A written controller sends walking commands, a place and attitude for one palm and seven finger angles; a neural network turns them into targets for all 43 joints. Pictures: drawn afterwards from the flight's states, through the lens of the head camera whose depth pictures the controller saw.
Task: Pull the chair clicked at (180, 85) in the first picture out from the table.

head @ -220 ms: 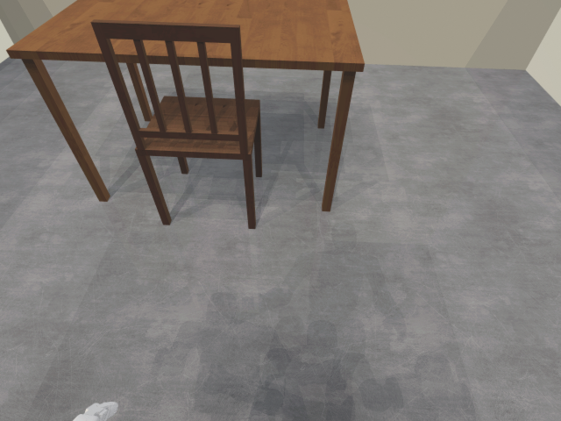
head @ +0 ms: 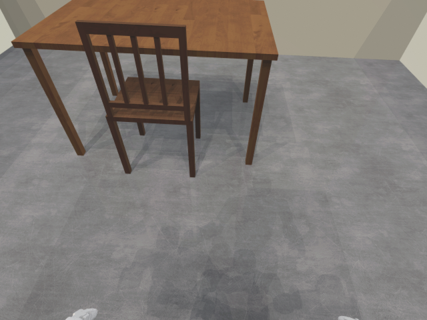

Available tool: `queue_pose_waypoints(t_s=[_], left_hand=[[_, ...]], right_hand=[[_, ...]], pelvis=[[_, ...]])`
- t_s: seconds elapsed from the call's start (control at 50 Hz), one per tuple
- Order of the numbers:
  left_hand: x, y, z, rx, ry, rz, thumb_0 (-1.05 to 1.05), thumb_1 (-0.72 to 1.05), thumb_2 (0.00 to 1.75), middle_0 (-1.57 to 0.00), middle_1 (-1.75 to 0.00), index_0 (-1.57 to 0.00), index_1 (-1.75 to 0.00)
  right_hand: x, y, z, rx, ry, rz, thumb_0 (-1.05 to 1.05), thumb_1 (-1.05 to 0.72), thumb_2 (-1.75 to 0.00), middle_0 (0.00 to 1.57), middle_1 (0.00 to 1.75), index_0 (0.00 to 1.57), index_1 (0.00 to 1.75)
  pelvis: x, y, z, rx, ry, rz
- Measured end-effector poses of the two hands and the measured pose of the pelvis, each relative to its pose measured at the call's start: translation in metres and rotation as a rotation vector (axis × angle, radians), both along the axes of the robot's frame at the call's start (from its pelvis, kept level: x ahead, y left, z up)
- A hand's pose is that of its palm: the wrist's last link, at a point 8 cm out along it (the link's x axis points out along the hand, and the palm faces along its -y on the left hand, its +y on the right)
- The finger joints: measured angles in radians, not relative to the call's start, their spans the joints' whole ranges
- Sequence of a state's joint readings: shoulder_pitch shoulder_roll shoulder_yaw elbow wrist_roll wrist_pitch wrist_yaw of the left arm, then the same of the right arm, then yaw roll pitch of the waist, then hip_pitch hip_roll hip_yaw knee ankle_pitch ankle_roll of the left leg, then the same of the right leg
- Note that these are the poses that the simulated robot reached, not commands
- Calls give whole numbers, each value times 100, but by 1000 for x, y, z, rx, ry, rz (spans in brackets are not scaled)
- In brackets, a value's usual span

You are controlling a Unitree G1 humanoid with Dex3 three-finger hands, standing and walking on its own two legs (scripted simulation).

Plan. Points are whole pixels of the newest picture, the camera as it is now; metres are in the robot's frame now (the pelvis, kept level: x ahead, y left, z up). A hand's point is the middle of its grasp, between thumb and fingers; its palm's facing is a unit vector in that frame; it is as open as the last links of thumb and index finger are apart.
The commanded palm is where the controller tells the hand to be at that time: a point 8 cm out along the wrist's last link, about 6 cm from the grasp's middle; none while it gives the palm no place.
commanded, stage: stand and wait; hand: left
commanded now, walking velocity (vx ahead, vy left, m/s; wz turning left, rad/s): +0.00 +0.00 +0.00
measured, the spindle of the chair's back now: (140, 72) +1.07 +0.39 -0.08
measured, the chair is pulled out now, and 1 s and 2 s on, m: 0.00 0.00 0.00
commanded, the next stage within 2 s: look at it before walking up in 0.60 s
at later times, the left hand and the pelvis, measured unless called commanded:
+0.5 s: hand out of the picture +0.05 +0.25 -0.15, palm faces -0.02 -0.94 -0.33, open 7.4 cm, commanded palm none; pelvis -0.01 +0.00 +0.01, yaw +0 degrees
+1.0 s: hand out of the picture +0.05 +0.24 -0.15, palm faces -0.04 -0.94 -0.33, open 7.4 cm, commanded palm none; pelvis -0.02 -0.01 +0.01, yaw +0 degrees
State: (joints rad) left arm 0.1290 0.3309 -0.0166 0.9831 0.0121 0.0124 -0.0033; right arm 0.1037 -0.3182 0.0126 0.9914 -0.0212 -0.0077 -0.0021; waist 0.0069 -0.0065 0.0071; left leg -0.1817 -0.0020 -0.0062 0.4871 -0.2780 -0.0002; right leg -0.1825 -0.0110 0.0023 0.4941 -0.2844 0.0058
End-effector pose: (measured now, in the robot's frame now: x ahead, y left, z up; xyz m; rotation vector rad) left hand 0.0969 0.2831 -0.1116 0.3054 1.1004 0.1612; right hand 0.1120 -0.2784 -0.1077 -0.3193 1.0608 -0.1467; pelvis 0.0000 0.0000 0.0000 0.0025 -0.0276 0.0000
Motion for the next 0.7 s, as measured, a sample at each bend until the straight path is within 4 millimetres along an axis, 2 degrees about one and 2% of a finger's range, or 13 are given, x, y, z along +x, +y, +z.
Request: queue_pose_waypoints(t_s=[0.1, 0.36, 0.5, 0.7], left_hand=[[-14, 1, -2, -1, 35, 14, 1, 91, 90, -20, -30, -20, -30], [-49, 7, -5, 14, 124, 44, 1, 91, 90, -20, -30, -20, -30], [-53, 7, -3, 16, 129, 43, 1, 91, 90, -20, -30, -20, -30], [-48, 2, -2, 12, 107, 32, 1, 91, 90, -20, -30, -20, -30]], right_hand=[[-9, -1, -1, -1, 24, -8, 0, -90, -89, 21, 30, 21, 30], [-48, -12, -7, -14, 130, -45, 0, -90, -89, 21, 30, 21, 30], [-60, -14, -8, -11, 152, -58, 0, -90, -89, 21, 30, 21, 30], [-64, -14, -8, -2, 146, -62, 0, -90, -89, 21, 30, 21, 30]], pelvis=[[-3, 0, 2, 0, -3, -1], [-11, -2, 4, -1, -8, 0], [-14, -3, 5, -1, -13, -2], [-18, -5, 6, 0, -13, -4]])
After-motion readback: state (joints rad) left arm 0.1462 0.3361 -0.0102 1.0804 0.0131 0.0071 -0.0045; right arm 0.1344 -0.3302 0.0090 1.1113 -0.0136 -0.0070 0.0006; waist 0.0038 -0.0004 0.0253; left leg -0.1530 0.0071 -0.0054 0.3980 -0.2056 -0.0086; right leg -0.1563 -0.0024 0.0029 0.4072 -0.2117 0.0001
